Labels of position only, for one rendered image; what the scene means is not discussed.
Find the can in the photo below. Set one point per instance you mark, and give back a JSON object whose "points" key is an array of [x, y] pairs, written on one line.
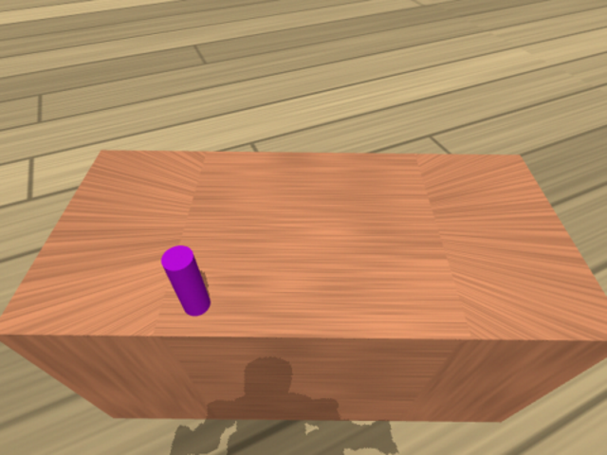
{"points": [[181, 268]]}

